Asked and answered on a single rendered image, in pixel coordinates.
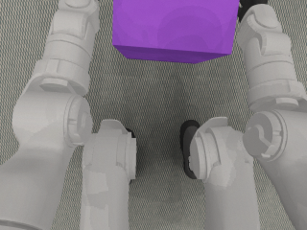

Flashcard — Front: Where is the right robot hand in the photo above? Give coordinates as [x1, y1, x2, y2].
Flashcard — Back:
[237, 0, 269, 23]

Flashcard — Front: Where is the left robot upper arm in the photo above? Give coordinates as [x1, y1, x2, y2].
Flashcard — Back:
[0, 90, 93, 230]

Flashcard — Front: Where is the right robot forearm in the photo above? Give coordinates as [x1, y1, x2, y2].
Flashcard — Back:
[236, 4, 307, 113]

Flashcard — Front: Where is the right robot thigh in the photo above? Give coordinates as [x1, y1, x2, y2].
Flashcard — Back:
[191, 126, 261, 230]

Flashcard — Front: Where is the right robot shin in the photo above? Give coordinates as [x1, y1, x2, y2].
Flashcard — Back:
[188, 117, 253, 175]

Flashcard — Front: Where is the carton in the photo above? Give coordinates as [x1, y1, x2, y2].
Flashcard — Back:
[112, 0, 240, 64]

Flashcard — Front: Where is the right robot upper arm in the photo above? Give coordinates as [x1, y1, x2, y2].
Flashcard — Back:
[242, 108, 307, 230]

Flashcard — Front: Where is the left robot forearm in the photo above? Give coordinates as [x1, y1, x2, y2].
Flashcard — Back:
[12, 0, 100, 137]

